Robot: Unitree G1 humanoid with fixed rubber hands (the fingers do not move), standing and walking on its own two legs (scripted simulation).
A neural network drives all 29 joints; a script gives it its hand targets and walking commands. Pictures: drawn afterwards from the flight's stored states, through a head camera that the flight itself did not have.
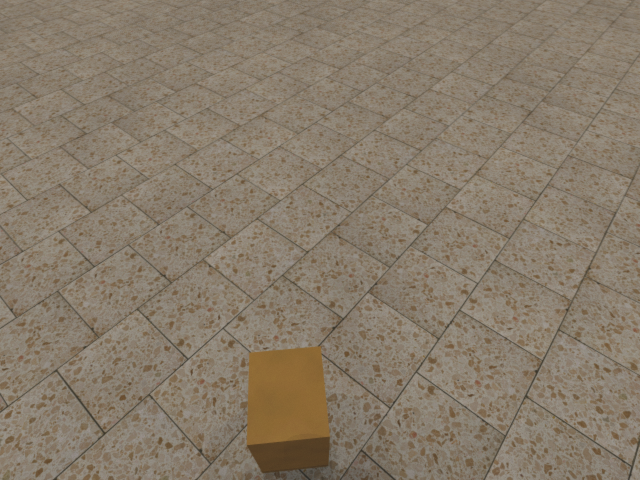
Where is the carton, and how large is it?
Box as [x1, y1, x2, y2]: [247, 346, 329, 472]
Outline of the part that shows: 320,346 249,353 247,446 262,472 328,465 329,432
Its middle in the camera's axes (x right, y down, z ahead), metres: -0.08 +0.45 +1.03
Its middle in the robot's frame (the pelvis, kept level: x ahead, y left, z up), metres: +0.40 +0.07 -0.60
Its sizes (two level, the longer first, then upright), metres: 0.215 0.182 0.299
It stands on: the floor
